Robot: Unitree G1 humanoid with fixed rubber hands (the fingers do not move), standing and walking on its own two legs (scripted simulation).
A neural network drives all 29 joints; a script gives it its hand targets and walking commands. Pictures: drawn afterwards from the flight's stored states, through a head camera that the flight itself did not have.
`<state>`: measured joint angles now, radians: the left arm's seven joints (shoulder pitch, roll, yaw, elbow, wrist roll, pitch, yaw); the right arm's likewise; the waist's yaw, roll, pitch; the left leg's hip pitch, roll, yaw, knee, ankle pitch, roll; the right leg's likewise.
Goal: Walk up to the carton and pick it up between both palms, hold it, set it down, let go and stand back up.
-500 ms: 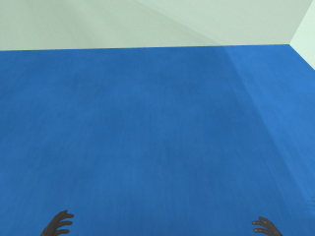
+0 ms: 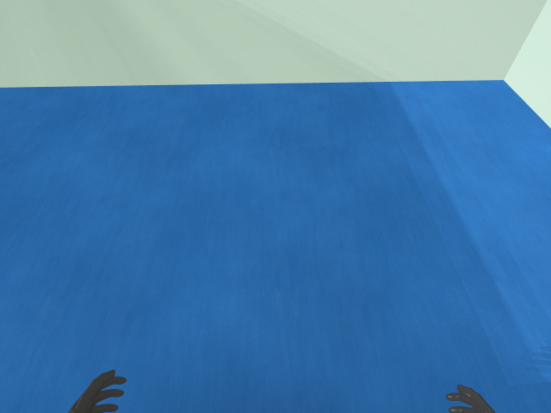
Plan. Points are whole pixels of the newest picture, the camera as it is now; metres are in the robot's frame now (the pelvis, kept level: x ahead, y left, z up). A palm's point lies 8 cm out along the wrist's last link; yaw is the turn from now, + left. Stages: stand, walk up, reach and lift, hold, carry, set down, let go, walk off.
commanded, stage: stand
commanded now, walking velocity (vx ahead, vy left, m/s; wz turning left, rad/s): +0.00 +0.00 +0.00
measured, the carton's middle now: out of the picture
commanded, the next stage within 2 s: walk up in 1.32 s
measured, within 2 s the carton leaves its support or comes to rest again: neither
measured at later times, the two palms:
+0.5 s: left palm out of the picture +0.12 +0.29 -0.08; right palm out of the picture +0.11 -0.30 -0.09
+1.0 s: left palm out of the picture +0.10 +0.29 -0.08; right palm out of the picture +0.09 -0.31 -0.09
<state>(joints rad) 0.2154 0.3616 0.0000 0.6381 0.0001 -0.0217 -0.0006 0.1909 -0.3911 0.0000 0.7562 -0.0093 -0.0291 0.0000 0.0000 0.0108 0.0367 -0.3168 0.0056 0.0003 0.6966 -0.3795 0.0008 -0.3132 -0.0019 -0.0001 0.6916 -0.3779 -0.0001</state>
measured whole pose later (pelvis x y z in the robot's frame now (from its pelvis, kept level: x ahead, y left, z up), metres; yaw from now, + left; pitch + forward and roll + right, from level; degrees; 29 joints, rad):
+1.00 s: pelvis -0.02 +0.00 +0.00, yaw +0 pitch -1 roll +0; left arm 0.21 0.37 0.00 0.74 0.00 -0.02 0.00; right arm 0.17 -0.40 0.00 0.87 -0.01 -0.03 0.00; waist 0.00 0.01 0.04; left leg -0.32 0.01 0.00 0.70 -0.36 0.00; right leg -0.31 0.00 0.00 0.69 -0.35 0.00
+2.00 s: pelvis -0.09 +0.09 +0.00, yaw +17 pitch +1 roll -3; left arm 0.11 0.48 0.00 0.79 0.00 0.03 0.01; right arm 0.19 -0.45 0.00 0.75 -0.02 0.04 0.08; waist -0.01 -0.01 0.14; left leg -0.39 0.01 -0.06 0.69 -0.33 0.01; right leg -0.50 -0.09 -0.08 0.95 -0.53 -0.01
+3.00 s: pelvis -0.24 +0.12 +0.00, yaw +56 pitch +0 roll -2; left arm 0.14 0.50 0.02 0.79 0.00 0.00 0.00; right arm 0.29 -0.49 0.00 0.69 -0.02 0.07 0.13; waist -0.04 -0.02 0.03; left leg -0.39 0.03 -0.04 0.69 -0.31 -0.01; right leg -0.44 -0.14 -0.22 0.86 -0.48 -0.04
